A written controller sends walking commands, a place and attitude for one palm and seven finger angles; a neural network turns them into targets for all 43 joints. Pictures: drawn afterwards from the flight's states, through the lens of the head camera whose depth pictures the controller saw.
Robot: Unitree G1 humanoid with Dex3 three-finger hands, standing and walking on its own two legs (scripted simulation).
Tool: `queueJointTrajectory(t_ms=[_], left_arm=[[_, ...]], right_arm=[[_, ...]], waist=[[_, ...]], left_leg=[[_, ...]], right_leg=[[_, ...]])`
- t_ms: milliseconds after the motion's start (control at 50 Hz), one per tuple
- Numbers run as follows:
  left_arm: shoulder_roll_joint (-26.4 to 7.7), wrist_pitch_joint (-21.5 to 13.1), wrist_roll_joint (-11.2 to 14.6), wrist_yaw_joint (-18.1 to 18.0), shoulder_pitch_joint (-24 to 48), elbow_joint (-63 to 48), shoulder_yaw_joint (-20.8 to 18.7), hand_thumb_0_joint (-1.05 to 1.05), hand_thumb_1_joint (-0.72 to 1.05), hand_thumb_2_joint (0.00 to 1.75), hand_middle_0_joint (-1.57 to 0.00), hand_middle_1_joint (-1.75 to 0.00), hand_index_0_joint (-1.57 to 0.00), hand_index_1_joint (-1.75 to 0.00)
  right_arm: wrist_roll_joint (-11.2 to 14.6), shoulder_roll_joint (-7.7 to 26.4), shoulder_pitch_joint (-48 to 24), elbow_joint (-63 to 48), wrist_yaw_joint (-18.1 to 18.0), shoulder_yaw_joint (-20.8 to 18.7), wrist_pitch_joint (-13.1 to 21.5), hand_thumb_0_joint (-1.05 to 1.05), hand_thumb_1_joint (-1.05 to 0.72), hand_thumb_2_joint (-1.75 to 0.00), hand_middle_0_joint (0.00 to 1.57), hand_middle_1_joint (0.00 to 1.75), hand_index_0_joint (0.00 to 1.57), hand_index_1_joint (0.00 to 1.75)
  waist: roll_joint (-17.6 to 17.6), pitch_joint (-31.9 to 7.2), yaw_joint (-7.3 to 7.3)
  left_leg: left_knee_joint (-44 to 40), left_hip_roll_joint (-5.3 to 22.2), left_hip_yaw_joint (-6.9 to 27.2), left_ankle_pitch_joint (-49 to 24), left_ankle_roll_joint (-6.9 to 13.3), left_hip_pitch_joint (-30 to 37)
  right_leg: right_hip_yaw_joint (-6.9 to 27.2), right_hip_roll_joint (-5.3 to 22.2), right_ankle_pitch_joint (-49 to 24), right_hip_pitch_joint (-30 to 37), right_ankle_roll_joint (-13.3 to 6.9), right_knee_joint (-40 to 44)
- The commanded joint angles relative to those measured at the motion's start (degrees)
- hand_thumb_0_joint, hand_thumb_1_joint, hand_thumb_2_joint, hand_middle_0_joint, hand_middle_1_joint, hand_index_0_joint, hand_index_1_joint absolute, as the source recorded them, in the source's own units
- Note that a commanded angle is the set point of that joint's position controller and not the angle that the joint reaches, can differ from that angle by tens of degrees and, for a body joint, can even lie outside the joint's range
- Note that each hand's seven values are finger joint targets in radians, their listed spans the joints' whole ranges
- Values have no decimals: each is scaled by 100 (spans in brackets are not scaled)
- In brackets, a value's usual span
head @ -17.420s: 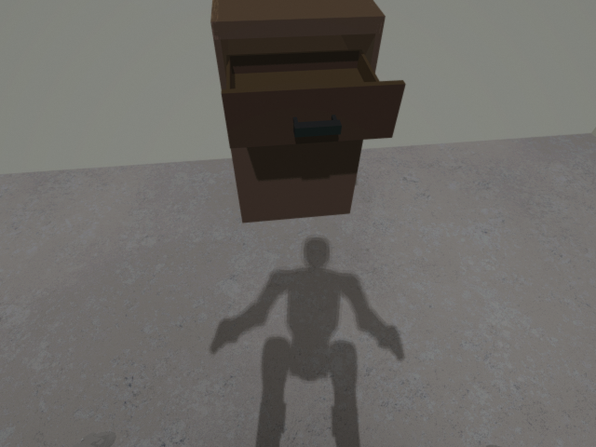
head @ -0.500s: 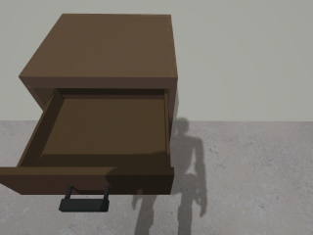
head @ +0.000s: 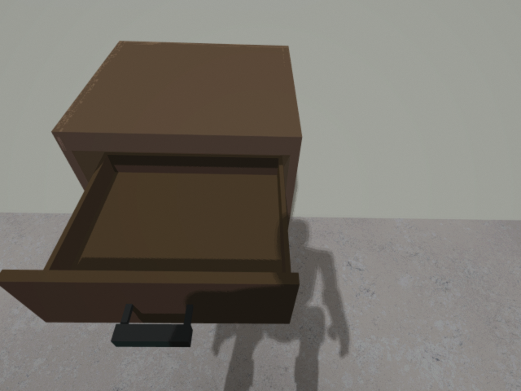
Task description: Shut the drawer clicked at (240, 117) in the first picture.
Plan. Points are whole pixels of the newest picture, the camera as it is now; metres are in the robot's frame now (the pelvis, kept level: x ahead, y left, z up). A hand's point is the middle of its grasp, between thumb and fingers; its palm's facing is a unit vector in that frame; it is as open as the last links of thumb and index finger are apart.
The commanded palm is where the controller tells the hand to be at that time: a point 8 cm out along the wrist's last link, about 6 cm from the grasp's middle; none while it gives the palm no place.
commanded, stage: look again from close up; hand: left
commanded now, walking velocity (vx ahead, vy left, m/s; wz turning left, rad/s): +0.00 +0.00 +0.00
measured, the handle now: (156, 322) +0.23 +0.19 -0.05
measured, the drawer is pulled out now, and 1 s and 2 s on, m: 0.30 0.28 0.28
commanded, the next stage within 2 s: raise the hand and make a fist in 0.32 s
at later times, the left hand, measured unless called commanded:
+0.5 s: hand out of the picture +0.04 +0.20 -0.14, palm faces +0.17 -0.96 -0.21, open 7.3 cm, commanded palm +0.08 +0.24 -0.06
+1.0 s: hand out of the picture +0.10 +0.17 -0.03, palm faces +0.12 -0.99 -0.06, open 5.1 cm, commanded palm +0.06 +0.23 -0.02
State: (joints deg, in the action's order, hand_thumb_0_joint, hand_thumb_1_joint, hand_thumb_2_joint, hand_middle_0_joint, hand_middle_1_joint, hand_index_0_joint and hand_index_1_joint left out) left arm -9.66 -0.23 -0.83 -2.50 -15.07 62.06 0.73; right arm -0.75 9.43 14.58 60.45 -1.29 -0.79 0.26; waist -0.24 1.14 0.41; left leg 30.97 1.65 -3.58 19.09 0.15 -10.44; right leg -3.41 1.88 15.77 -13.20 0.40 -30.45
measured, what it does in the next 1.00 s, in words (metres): lowers itself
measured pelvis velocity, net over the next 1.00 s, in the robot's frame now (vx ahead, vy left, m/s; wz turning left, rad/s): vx -0.04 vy -0.03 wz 0.07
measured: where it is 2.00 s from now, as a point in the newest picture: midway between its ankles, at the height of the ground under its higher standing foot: outside the picture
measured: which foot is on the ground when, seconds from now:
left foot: down 0.00-1.00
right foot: down 0.00-1.00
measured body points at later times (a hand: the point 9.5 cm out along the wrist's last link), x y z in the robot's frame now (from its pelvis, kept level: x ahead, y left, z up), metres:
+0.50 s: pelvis -0.01 +0.02 +0.00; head +0.00 +0.03 +0.45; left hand +0.03 +0.26 -0.12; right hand +0.00 -0.20 -0.14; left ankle -0.02 +0.11 -0.73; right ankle +0.01 -0.12 -0.73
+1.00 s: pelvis -0.04 -0.03 -0.09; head +0.02 -0.02 +0.36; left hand +0.09 +0.22 -0.02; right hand +0.24 -0.21 -0.13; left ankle -0.03 +0.11 -0.73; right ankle +0.01 -0.12 -0.73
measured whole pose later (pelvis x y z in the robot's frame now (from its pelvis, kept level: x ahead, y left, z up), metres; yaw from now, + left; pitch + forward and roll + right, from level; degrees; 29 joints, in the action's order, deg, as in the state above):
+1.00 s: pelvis -0.04 -0.03 -0.09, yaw +4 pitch +13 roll -2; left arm -10.9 -26.8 15.2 17.7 -36.9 -10.2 -8.2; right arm 2.2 10.6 6.0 27.5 -1.6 -1.4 14.7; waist 0.7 -7.6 -4.4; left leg 69.0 2.7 3.7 31.8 -2.2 -50.6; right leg -8.9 2.7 29.5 -50.3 -2.8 -66.5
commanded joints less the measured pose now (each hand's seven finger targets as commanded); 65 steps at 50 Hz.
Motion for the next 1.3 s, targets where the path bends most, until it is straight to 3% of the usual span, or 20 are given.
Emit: queueJointTrajectory(t_ms=[0,80,340,380,400,420,440,460,480,520,540,600,640,680,720,780,880,1020,1160,1280], left_arm=[[-593,-56,-8,2,-245,-331,-125,0,90,90,-20,-30,-20,-30],[-563,-35,-3,22,-274,-401,-127,0,90,90,-20,-30,-20,-30],[-461,-67,-11,14,-484,-268,-104,0,90,90,-20,-30,-20,-30],[-453,-71,-8,14,-519,-243,-108,0,90,90,-20,-30,-20,-30],[-579,-105,-55,-191,-724,23,-78,0,90,90,-20,-30,-20,-30],[-1809,-1340,1112,-204,3378,-9156,-867,0,90,90,-22,-32,-22,-32],[-1565,-996,606,-509,780,-7626,-866,0,90,90,-24,-34,-24,-34],[-270,-250,774,-681,-943,-6675,-90,0,90,90,-26,-37,-26,-37],[358,-209,934,-576,-916,-6610,287,0,90,90,-28,-39,-28,-39],[91,-769,919,-404,-681,-6805,44,0,90,90,-32,-43,-32,-43],[170,-1132,935,-243,-1318,-6447,-117,0,90,90,-34,-45,-34,-45],[437,-2370,1121,572,-3102,-5862,-319,0,90,90,-40,-52,-40,-52],[203,-3295,1242,1094,-2770,-6505,-482,0,90,90,-44,-56,-44,-56],[-371,-4111,1177,1340,-2445,-7421,-878,0,90,90,-48,-60,-48,-60],[-527,-4476,1182,1478,-2482,-7725,-1029,0,90,90,-52,-65,-52,-65],[-427,-4091,1452,1580,-2429,-8212,-1021,0,90,90,-58,-71,-58,-71],[-701,-3241,1661,1917,-2041,-8646,-1116,0,90,90,-68,-82,-68,-82],[-955,-2497,1970,2311,-2581,-8210,-1787,0,90,90,-82,-97,-82,-97],[-889,-2569,2114,2288,-3169,-8229,-1837,0,90,90,-96,-112,-96,-112],[-654,-2896,2034,2173,-3190,-8724,-1301,0,90,90,-108,-125,-108,-125]], right_arm=[[7,536,347,-231,25,-23,80,0,-90,-90,20,30,20,30],[4,644,426,-217,30,-11,146,0,-90,-90,20,30,20,30],[42,545,589,48,31,10,174,0,-90,-90,20,30,20,30],[44,544,636,97,26,6,189,0,-90,-90,20,30,20,30],[76,713,105,-280,20,14,187,0,-90,-90,20,30,20,30],[353,1497,149,-2304,-199,-105,1125,0,-90,-90,20,30,20,30],[308,1005,-327,-1903,-396,57,1674,0,-90,-90,20,30,20,30],[359,778,-337,-1872,-313,-39,1910,0,-90,-90,20,30,20,30],[361,946,-162,-1643,-279,-81,1959,0,-90,-90,20,30,20,30],[208,1153,-309,-2174,-201,-201,2108,0,-90,-90,20,30,20,30],[142,1147,-363,-2353,-136,-282,2133,0,-90,-90,20,30,20,30],[104,1038,-652,-2945,159,-451,2066,0,-90,-90,20,30,20,30],[83,1065,-812,-3306,294,-512,2041,0,-90,-90,20,30,20,30],[43,1019,-855,-3539,381,-558,2064,0,-90,-90,20,30,20,30],[35,943,-900,-3688,410,-560,2044,0,-90,-90,20,30,20,30],[150,962,-944,-3956,307,-521,1889,0,-90,-90,20,30,20,30],[345,959,-636,-4115,-71,-463,1708,0,-90,-90,20,30,20,30],[414,758,-792,-4015,-238,-412,1626,0,-90,-90,20,30,20,30],[411,711,-949,-3972,-227,-394,1753,0,-90,-90,20,30,20,30],[422,807,-727,-4055,-179,-392,1952,0,-90,-90,20,30,20,30]], waist=[[109,448,-15],[353,260,-55],[69,386,-47],[146,298,-51],[108,577,-197],[1262,-2438,505],[1542,-2333,-76],[1053,-1382,121],[528,-640,188],[-148,147,343],[-706,74,200],[-1233,-483,-306],[-780,-900,-329],[484,-1500,-405],[658,-1728,-350],[749,-1634,-174],[137,-1779,114],[-269,-2030,-97],[-159,-1708,-244],[17,-1495,-156]], left_leg=[[-919,432,587,-338,171,-634],[-1162,530,756,-497,212,-601],[-1205,456,688,-600,225,-434],[-1233,487,692,-759,234,-350],[-312,581,369,-1724,67,-718],[-811,-78,423,-2063,-53,1029],[-874,156,426,-2576,-141,1004],[-1067,227,640,-2117,-354,238],[-907,123,574,-1517,-254,-191],[-355,-77,705,-192,-75,-1232],[-99,-81,696,-26,-65,-1579],[804,-144,413,-277,-178,-2400],[1455,-205,275,-163,-148,-2985],[1915,-206,233,-226,-132,-3069],[2320,-169,292,-256,-56,-3262],[2467,-212,339,380,8,-3549],[2941,-207,344,391,140,-3794],[2890,-179,460,-170,82,-3830],[2550,-197,527,-301,53,-3594],[2376,-235,459,32,108,-3411]], right_leg=[[560,392,-177,-77,-237,661],[369,370,-365,123,-190,482],[379,462,-557,69,-159,630],[348,459,-628,94,-159,590],[492,594,-1515,-52,-125,560],[15,-69,-1543,502,-205,204],[-78,-145,-535,192,-305,-309],[-313,-113,132,-474,-160,-416],[-292,-98,143,-709,-116,-311],[-416,-110,301,-1186,-106,-103],[-491,-159,517,-1374,-117,-289],[-551,-241,625,-1815,-186,-1181],[-342,-187,557,-2175,-216,-1774],[-146,-165,547,-2441,-304,-2287],[-54,-185,536,-2842,-342,-2624],[96,-147,1109,-3014,-302,-2463],[601,-86,1254,-2665,-160,-1961],[774,50,143,-1740,14,-1838],[646,65,-16,-1693,1,-1747],[465,-25,1137,-2111,-117,-1620]])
